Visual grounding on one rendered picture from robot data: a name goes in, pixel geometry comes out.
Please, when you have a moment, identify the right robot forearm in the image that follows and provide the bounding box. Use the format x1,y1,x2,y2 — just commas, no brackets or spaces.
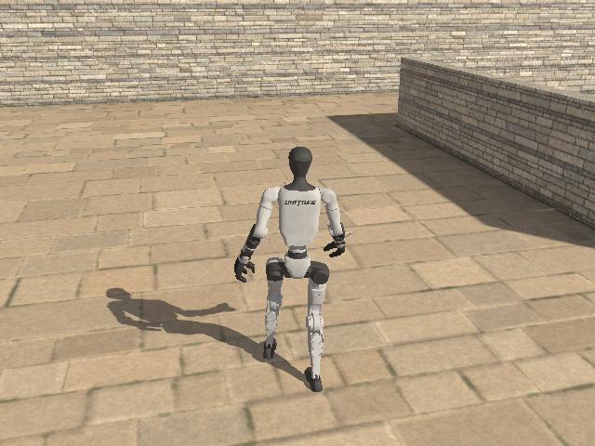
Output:
332,222,345,248

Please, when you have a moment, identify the robot shin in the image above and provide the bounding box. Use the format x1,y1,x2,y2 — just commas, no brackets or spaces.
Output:
308,315,324,379
265,293,279,348

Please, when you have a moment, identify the robot left upper arm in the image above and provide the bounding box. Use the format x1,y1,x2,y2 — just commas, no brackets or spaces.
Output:
253,187,281,239

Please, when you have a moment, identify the left robot hand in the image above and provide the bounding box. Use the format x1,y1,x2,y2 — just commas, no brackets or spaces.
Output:
234,257,255,282

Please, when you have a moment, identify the robot left shin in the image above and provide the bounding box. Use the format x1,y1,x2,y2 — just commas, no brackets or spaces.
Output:
265,293,279,348

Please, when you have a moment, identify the right robot hand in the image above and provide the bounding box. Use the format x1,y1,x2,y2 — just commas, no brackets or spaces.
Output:
324,242,345,257

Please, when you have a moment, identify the robot right shin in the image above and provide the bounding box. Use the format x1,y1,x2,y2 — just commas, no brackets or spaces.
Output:
308,315,324,379

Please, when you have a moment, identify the robot right upper arm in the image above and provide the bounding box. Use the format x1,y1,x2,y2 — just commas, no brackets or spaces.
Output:
318,187,343,236

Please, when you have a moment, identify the left robot forearm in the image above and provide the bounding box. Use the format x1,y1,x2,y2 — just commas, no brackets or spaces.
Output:
238,224,260,264

